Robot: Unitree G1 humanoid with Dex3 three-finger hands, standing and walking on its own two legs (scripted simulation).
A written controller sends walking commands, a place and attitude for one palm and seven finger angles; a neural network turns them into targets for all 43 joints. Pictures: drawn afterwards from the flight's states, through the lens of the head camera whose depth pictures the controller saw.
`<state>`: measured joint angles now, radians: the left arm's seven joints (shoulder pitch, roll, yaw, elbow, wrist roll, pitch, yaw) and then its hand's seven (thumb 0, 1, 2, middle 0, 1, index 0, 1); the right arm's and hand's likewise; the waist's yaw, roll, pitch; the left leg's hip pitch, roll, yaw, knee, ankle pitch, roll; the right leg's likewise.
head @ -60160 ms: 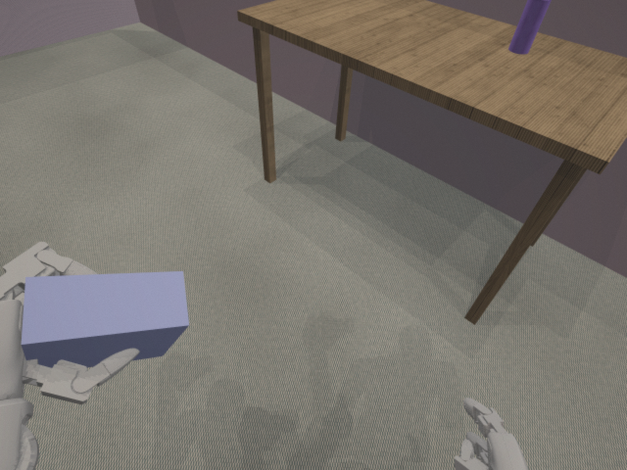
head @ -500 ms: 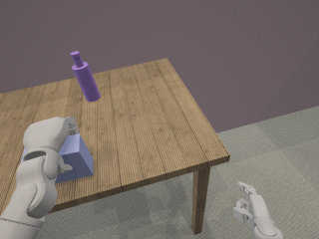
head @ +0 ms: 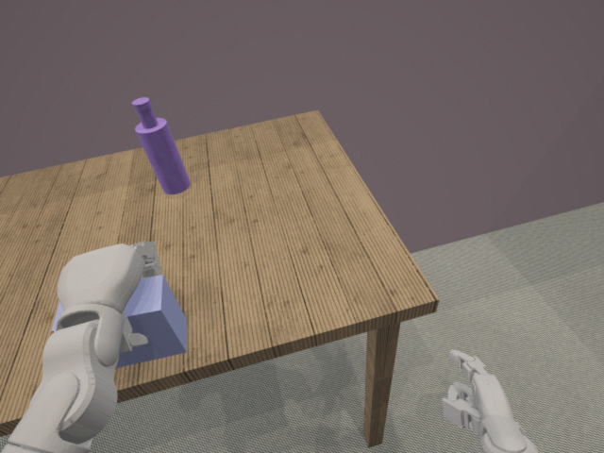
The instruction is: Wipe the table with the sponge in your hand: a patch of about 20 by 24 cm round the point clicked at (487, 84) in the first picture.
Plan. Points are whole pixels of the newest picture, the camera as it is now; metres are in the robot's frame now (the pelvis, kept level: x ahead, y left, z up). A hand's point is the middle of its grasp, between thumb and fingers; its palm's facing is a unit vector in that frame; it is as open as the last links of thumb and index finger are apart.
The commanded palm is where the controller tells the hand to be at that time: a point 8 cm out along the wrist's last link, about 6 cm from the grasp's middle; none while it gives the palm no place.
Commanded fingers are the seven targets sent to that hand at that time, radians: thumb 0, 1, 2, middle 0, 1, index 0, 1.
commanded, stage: lower the sponge onto the table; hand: left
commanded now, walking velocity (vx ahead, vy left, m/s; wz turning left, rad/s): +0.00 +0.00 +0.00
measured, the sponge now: (134, 331) +0.23 +0.29 +0.05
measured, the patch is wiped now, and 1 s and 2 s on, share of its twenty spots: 1.00 1.00 1.00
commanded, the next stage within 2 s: wipe forward along the first lane in 0.26 s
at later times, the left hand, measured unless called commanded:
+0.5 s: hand (129, 299) +0.25 +0.27 +0.11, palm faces +0.02 -0.06 -1.00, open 9.6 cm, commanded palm +0.23 +0.28 +0.16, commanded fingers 0.00 0.10 1.30 -1.20 -1.60 -1.20 -1.60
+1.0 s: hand (132, 271) +0.29 +0.30 +0.11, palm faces -0.03 -0.03 -1.00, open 9.7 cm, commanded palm +0.28 +0.30 +0.14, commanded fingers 0.00 0.10 1.30 -1.20 -1.60 -1.20 -1.60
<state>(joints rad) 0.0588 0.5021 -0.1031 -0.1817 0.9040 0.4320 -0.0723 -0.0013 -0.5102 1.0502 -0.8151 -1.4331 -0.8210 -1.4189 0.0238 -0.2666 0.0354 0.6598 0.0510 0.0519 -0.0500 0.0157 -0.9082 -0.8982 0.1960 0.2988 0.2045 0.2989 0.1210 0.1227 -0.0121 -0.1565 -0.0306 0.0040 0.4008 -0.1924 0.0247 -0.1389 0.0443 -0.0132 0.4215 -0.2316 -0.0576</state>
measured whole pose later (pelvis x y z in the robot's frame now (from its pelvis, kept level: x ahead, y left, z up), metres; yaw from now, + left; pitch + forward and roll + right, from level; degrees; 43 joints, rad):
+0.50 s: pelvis +0.00 -0.01 +0.00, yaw +0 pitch -3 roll +0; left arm 0.01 0.50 -0.08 -0.08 0.91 0.38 -0.06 0.00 -0.52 1.05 -0.82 -1.43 -0.83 -1.41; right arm 0.04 -0.27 0.03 0.68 0.06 0.05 -0.07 0.02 -0.91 -0.90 0.20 0.30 0.20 0.30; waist 0.11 0.12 -0.02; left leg -0.18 -0.02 -0.01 0.42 -0.19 0.01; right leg -0.15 0.05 -0.02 0.43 -0.23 -0.07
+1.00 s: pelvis -0.01 -0.02 -0.01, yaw +1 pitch +0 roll +0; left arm -0.25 0.55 -0.02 0.29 0.92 0.23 -0.06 -0.01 -0.58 1.07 -0.87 -1.35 -0.87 -1.39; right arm 0.13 -0.30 0.00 0.71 0.07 0.06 -0.09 0.01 -0.91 -0.90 0.20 0.30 0.20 0.30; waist 0.07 0.10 -0.04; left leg -0.28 -0.01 -0.02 0.48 -0.20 0.01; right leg -0.24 0.07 -0.04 0.47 -0.23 -0.08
